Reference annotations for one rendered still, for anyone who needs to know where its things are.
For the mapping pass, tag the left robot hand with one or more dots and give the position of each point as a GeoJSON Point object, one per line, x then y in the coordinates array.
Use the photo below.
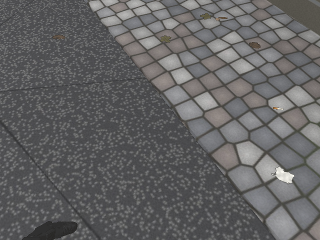
{"type": "Point", "coordinates": [51, 231]}

